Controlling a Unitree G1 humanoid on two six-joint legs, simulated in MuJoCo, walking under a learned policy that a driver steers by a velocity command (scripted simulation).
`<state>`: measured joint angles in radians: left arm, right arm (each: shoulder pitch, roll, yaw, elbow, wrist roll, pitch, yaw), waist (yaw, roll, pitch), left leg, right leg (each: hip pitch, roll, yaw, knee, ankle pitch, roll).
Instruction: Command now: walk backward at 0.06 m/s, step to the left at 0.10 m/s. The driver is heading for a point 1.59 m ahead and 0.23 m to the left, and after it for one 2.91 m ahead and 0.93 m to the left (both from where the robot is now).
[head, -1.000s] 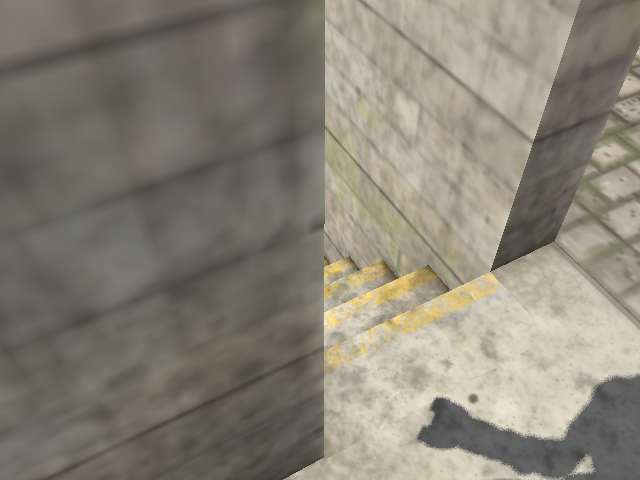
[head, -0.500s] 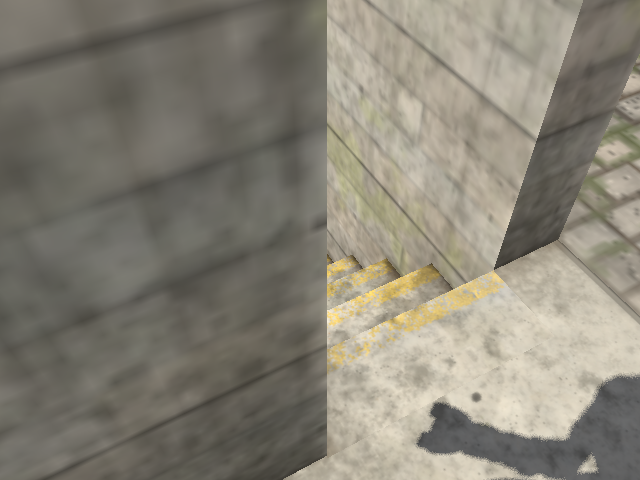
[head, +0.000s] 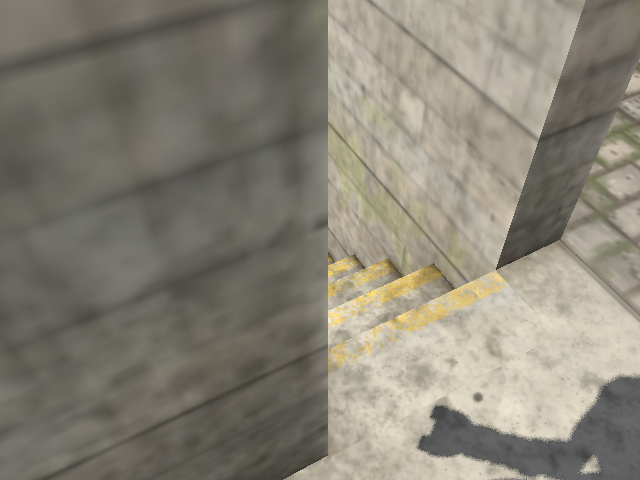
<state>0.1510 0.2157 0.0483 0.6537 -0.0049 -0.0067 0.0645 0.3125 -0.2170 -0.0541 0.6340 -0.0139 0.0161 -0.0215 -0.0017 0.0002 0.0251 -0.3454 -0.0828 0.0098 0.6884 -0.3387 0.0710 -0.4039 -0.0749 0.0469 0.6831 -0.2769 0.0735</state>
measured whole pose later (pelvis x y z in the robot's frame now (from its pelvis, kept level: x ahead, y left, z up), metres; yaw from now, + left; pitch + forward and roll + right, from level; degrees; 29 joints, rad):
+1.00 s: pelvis +0.00 +0.00 +0.00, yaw +0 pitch +0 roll +1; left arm 0.15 0.22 0.05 0.66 0.00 -0.01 0.07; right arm 0.32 -0.22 -0.05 0.63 -0.01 0.02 -0.02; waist 0.00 0.00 0.03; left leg -0.35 -0.08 0.01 0.69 -0.34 0.07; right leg -0.41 -0.07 0.04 0.69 -0.28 0.07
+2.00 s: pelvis +0.00 +0.00 +0.00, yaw +1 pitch +0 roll +1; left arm 0.15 0.21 0.05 0.65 -0.01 -0.01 0.06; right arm 0.31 -0.21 -0.04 0.63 -0.01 0.01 -0.02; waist 0.00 0.00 0.02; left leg -0.34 -0.09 0.00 0.68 -0.33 0.07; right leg -0.40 -0.08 0.04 0.68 -0.28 0.07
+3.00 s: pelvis +0.00 +0.00 +0.01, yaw +1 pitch +0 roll +1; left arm 0.23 0.24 0.05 0.69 0.01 0.03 0.04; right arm 0.33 -0.22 -0.03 0.64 -0.02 0.06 0.01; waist -0.01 -0.01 0.02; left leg -0.32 -0.09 0.00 0.61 -0.29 0.07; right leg -0.38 -0.09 0.04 0.63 -0.25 0.07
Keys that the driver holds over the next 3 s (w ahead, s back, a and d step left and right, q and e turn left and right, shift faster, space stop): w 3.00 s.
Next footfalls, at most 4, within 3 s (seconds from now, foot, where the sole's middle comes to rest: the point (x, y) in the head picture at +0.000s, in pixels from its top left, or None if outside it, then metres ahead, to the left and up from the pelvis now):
none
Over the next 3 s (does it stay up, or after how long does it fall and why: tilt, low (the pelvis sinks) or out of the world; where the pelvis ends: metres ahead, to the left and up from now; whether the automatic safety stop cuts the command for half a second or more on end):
stays up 0.00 0.00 0.01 its command is cut before an obstacle from the start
